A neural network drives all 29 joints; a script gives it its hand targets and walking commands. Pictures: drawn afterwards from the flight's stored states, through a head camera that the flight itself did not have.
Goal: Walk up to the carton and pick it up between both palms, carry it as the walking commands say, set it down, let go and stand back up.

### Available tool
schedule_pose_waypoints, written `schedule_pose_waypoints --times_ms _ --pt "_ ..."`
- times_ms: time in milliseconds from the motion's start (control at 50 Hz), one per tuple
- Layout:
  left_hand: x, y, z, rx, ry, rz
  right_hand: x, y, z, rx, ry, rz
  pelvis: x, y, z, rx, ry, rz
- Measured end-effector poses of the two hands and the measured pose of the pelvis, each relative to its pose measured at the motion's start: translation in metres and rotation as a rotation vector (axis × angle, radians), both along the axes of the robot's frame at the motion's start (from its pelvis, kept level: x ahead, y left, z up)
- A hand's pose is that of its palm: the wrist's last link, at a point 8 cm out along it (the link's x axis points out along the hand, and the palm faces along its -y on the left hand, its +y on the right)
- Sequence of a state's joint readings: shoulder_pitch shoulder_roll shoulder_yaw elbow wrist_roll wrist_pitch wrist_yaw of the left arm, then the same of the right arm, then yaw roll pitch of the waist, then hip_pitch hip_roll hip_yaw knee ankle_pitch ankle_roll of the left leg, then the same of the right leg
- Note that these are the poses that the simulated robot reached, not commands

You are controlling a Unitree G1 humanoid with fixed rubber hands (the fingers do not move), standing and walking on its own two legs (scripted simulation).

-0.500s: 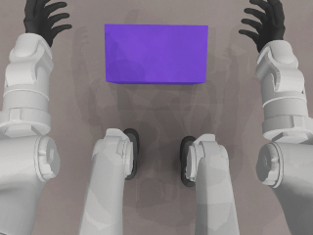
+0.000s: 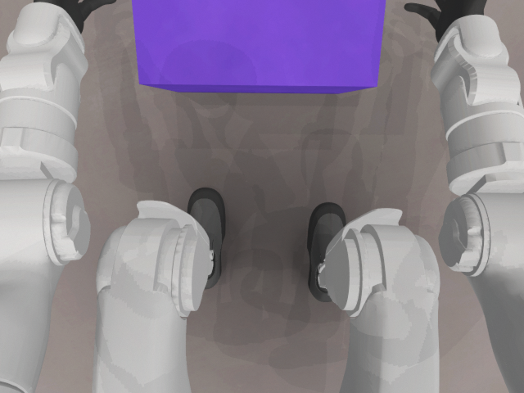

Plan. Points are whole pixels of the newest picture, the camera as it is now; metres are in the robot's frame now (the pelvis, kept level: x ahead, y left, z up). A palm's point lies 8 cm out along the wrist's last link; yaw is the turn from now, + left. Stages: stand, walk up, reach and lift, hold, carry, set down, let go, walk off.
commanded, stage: reach and lift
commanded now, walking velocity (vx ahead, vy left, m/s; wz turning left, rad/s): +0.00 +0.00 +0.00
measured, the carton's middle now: (259, 32) +0.53 +0.03 -0.28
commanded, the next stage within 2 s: none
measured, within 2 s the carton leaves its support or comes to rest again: leaves its support in 1.80 s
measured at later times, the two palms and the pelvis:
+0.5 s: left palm (77, 19) +0.51 +0.25 -0.20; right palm (448, 28) +0.53 -0.20 -0.20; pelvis +0.00 +0.00 -0.02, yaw -1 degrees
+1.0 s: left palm (105, 15) +0.52 +0.22 -0.21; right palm (413, 19) +0.54 -0.16 -0.21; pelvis +0.01 +0.00 -0.01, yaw -1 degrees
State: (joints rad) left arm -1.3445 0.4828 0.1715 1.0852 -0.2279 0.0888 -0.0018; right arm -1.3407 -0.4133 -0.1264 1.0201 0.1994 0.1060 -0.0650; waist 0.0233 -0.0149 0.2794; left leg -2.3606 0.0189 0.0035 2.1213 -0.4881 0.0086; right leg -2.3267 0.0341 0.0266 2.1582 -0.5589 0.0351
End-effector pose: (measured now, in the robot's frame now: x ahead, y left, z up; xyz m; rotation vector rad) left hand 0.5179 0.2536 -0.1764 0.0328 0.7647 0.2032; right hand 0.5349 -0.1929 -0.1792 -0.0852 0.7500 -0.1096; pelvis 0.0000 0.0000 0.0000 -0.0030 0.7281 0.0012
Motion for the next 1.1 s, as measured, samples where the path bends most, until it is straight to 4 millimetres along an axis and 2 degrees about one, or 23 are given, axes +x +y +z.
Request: schedule_pose_waypoints --times_ms 100,160,300,380,540,720,820,940,1100 --pt "-0.005 -0.011 -0.025 -0.007 0.04 -0.001 -0.008 -0.003 -0.023 0.002 0.045 -0.026 0.008 0.0 -0.008 -0.004 -0.013 -0.003" --pt "-0.001 -0.01 -0.029 0.003 0.015 0.001 -0.006 -0.004 -0.028 0.006 0.022 -0.02 0.011 0.0 -0.013 -0.004 -0.021 -0.01" --pt "0.003 0.001 -0.024 0.018 -0.01 0.026 0.005 0.001 -0.02 -0.001 -0.025 0.006 0.012 -0.001 -0.023 -0.001 -0.047 -0.014" --pt "-0.003 -0.003 -0.028 0.012 0.015 0.014 0.0 0.004 -0.022 0.005 0.003 0.006 0.008 0.0 -0.025 -0.001 -0.06 -0.012" --pt "-0.005 -0.005 -0.025 0.018 0.012 0.015 -0.009 -0.004 -0.026 0.0 0.024 -0.026 0.0 0.001 -0.024 -0.002 -0.082 -0.008" --pt "0.001 -0.025 -0.028 -0.012 0.012 -0.01 0.002 0.016 -0.02 0.033 -0.004 0.003 -0.002 0.0 -0.019 -0.005 -0.077 -0.013" --pt "0.006 -0.028 -0.025 -0.004 0.0 -0.002 0.002 0.026 -0.027 0.04 0.019 0.006 0.001 -0.001 -0.019 0.0 -0.065 -0.013" --pt "0.002 -0.033 -0.034 -0.004 0.027 -0.013 0.002 0.037 -0.033 0.034 0.035 0.037 0.004 -0.001 -0.016 -0.003 -0.041 -0.014" --pt "0.002 -0.036 -0.032 0.006 0.015 -0.005 0.001 0.037 -0.024 0.017 0.003 0.013 0.004 0.001 -0.015 -0.005 -0.03 -0.013"
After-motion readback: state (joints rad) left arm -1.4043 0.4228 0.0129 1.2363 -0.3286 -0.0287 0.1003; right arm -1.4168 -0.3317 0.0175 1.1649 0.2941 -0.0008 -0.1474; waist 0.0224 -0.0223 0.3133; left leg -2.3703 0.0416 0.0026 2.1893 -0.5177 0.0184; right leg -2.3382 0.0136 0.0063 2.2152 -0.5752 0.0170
